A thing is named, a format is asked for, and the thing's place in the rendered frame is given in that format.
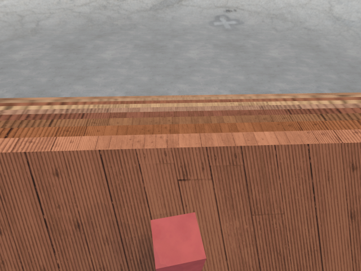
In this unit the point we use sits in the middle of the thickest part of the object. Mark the carton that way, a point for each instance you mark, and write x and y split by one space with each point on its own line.
177 243

